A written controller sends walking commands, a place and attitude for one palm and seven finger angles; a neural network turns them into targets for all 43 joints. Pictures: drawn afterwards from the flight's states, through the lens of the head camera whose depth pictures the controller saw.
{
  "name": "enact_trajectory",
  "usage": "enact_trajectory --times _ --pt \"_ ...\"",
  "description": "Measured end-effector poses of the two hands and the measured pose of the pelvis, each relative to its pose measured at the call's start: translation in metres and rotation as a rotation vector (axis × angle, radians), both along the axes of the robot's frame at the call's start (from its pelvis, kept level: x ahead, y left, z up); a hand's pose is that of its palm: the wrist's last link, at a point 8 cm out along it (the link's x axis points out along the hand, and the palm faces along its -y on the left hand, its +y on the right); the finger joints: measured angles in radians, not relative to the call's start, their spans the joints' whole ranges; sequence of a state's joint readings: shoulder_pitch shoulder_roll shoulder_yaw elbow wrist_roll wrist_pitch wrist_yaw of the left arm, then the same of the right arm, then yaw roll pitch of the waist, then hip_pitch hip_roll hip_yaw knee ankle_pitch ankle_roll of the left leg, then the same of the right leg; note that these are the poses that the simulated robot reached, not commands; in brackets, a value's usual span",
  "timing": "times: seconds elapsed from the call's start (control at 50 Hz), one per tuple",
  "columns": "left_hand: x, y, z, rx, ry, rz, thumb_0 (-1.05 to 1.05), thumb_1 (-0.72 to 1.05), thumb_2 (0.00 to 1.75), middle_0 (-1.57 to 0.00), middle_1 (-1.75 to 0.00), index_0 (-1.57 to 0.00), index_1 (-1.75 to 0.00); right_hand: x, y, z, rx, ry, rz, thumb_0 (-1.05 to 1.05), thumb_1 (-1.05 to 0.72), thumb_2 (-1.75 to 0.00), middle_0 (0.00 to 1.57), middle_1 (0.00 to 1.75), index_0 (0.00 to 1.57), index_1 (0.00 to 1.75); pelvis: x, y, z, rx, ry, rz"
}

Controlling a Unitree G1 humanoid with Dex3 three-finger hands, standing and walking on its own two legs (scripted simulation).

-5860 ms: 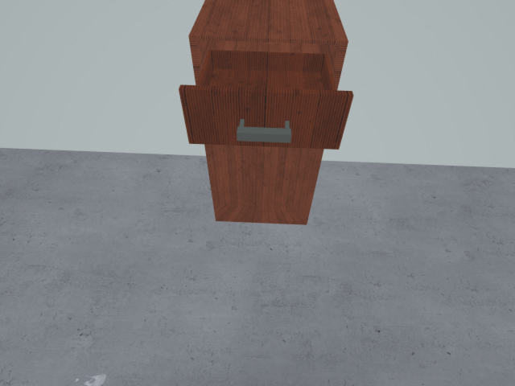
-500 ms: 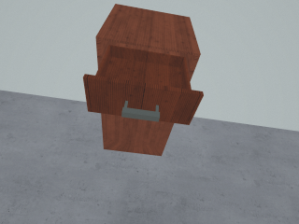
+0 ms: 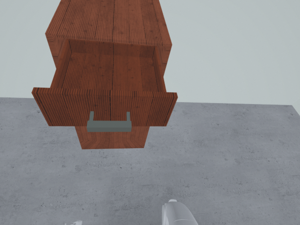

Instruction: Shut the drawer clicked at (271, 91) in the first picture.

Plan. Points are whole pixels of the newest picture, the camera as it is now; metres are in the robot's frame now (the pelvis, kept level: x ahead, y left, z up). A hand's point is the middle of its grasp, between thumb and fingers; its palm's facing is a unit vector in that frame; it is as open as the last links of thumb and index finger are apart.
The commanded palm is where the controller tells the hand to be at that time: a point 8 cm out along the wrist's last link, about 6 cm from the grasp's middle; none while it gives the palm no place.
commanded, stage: shuffle to correct the standing spot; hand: left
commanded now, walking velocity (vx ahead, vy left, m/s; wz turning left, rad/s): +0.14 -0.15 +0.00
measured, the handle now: (110, 120) +0.41 +0.11 +0.00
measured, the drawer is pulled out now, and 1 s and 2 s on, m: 0.26 0.26 0.26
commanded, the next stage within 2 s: come to a stop and stand still in 0.26 s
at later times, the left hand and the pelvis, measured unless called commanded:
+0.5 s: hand out of the picture +0.13 +0.08 -0.19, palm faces +0.10 -0.98 -0.17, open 7.2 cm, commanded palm none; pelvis +0.09 -0.10 -0.02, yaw +3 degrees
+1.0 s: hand out of the picture +0.06 +0.09 -0.19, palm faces +0.05 -0.97 -0.22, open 7.4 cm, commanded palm none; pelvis +0.09 -0.09 -0.02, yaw +3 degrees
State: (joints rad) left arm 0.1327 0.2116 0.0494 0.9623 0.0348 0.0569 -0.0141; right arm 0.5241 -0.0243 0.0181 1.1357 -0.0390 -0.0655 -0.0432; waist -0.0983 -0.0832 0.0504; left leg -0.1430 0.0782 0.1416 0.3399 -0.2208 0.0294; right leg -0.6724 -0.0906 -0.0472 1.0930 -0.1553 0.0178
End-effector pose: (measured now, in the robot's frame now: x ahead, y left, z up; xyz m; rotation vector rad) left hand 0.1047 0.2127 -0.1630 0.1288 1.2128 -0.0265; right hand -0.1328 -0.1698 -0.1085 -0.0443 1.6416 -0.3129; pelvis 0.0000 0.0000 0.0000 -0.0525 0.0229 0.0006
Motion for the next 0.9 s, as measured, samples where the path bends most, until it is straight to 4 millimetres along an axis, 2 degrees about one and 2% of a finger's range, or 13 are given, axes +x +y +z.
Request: enact_trajectory --times 0.1,0.14,0.2,0.26,0.34,0.4,0.48,0.52,0.56,0.62,0.7,0.82,0.9 --pt "0.046 -0.047 0.005 -0.022 -0.056 -0.023 0.0 0.92 0.9 -0.19 -0.3 -0.19 -0.3 -0.005 -0.021 -0.002 0.05 0.093 -0.024 0.0 -0.9 -0.9 0.2 0.3 0.21 0.29 0.019 -0.026 -0.005 0.027 0.021 0.019" --pt "0.062 -0.065 0.007 -0.021 -0.081 -0.024 0.0 0.92 0.9 -0.19 -0.3 -0.2 -0.3 0.0 -0.036 -0.009 0.065 0.115 -0.03 0.0 -0.9 -0.9 0.2 0.3 0.21 0.29 0.029 -0.039 -0.009 0.039 0.025 0.023" --pt "0.076 -0.085 0.001 0.0 -0.127 -0.001 0.0 0.91 0.9 -0.19 -0.3 -0.2 -0.3 0.019 -0.065 -0.03 0.083 0.124 -0.026 0.0 -0.9 -0.9 0.2 0.3 0.21 0.29 0.047 -0.06 -0.025 0.064 0.022 0.027" --pt "0.066 -0.095 0.003 0.022 -0.101 0.036 0.0 0.91 0.9 -0.19 -0.3 -0.2 -0.3 0.064 -0.097 -0.043 0.067 0.066 0.019 0.0 -0.91 -0.9 0.2 0.3 0.2 0.29 0.056 -0.072 -0.023 0.04 0.003 0.045" --pt "0.062 -0.084 0.014 0.082 -0.138 0.142 -0.04 0.94 0.9 -0.17 -0.28 -0.2 -0.3 0.148 -0.133 -0.046 0.021 -0.108 0.109 0.01 -0.91 -0.9 0.2 0.3 0.2 0.29 0.067 -0.086 -0.016 0.034 -0.008 0.069" --pt "0.05 -0.079 0.013 0.105 -0.104 0.161 -0.04 0.94 0.9 -0.17 -0.29 -0.2 -0.3 0.211 -0.15 -0.044 -0.012 -0.247 0.169 0.0 -0.91 -0.9 0.19 0.3 0.2 0.29 0.076 -0.094 -0.014 0.03 -0.011 0.073" --pt "0.023 -0.082 0.001 0.098 -0.015 0.184 -0.03 0.93 0.9 -0.18 -0.29 -0.2 -0.3 0.284 -0.155 -0.037 -0.039 -0.403 0.242 0.0 -0.91 -0.9 0.19 0.3 0.2 0.29 0.086 -0.098 -0.017 0.018 -0.027 0.052" --pt "0.007 -0.086 -0.007 0.083 0.039 0.196 -0.02 0.93 0.9 -0.18 -0.29 -0.2 -0.3 0.311 -0.151 -0.036 -0.043 -0.466 0.269 0.0 -0.91 -0.9 0.19 0.3 0.2 0.29 0.091 -0.098 -0.02 0.006 -0.043 0.045" --pt "-0.008 -0.092 -0.01 0.069 0.092 0.213 -0.01 0.92 0.9 -0.19 -0.29 -0.2 -0.3 0.328 -0.144 -0.031 -0.035 -0.496 0.292 0.0 -0.91 -0.9 0.19 0.3 0.2 0.29 0.095 -0.099 -0.018 0.023 -0.061 0.04" --pt "-0.029 -0.103 -0.01 0.049 0.154 0.229 -0.01 0.92 0.9 -0.19 -0.29 -0.2 -0.3 0.343 -0.135 -0.026 -0.016 -0.511 0.317 0.0 -0.91 -0.9 0.19 0.3 0.2 0.29 0.098 -0.099 -0.015 0.038 -0.069 0.033" --pt "-0.051 -0.113 -0.005 0.034 0.214 0.241 0.0 0.91 0.9 -0.19 -0.3 -0.2 -0.3 0.343 -0.126 -0.03 0.014 -0.49 0.328 0.0 -0.91 -0.9 0.19 0.3 0.2 0.29 0.097 -0.097 -0.012 0.047 -0.065 0.037" --pt "-0.071 -0.112 0.003 0.054 0.267 0.243 0.0 0.91 0.9 -0.2 -0.3 -0.2 -0.3 0.317 -0.129 -0.04 0.024 -0.424 0.282 -0.01 -0.93 -0.9 0.2 0.3 0.2 0.29 0.092 -0.093 -0.011 0.054 -0.052 0.036" --pt "-0.069 -0.1 0.005 0.09 0.263 0.201 0.0 0.91 0.9 -0.2 -0.3 -0.2 -0.3 0.298 -0.141 -0.044 0.002 -0.393 0.269 -0.02 -0.94 -0.9 0.2 0.3 0.2 0.29 0.089 -0.091 -0.014 0.06 -0.041 0.042"
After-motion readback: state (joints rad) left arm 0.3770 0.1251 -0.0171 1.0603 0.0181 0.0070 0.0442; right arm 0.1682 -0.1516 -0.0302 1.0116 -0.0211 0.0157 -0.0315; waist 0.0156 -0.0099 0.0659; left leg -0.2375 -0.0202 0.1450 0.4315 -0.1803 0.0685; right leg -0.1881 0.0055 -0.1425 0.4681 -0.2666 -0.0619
